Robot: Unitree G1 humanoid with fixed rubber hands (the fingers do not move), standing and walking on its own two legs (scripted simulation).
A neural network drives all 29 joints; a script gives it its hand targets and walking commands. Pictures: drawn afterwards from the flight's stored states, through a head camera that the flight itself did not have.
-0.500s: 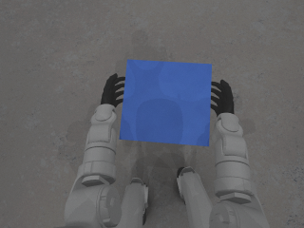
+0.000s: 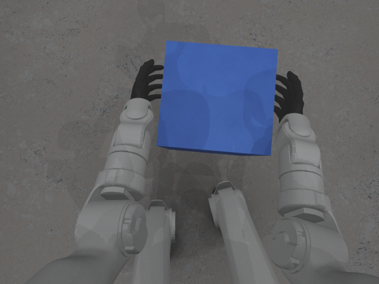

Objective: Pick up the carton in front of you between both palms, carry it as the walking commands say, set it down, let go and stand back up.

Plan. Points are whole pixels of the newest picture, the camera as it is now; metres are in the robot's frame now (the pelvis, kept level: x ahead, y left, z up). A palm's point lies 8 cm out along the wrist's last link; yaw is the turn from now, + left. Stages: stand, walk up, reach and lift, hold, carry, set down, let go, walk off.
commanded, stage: set down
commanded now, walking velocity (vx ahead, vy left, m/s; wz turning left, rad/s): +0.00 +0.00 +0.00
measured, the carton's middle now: (212, 110) +0.46 -0.11 -0.19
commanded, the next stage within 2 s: none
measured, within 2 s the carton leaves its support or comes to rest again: rests again in 1.22 s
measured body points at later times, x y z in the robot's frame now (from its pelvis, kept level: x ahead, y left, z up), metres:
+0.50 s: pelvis -0.04 +0.00 -0.11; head +0.31 -0.05 +0.18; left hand +0.54 +0.00 -0.25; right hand +0.42 -0.28 -0.25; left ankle +0.06 +0.12 -0.51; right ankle +0.11 -0.15 -0.51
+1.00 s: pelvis -0.02 +0.01 -0.14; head +0.35 -0.02 +0.11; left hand +0.56 -0.01 -0.32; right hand +0.42 -0.28 -0.31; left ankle +0.06 +0.12 -0.51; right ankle +0.11 -0.14 -0.51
